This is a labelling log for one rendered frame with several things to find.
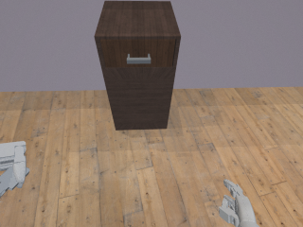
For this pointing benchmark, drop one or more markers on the cabinet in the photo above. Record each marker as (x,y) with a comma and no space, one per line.
(139,97)

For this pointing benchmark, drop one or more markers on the robot left hand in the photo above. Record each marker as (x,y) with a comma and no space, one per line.
(14,161)

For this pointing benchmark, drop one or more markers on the robot right hand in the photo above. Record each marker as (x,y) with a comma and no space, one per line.
(238,210)

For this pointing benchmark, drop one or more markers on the drawer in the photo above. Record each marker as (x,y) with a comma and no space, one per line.
(115,52)

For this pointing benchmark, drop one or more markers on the handle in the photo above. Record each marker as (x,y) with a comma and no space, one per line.
(147,60)

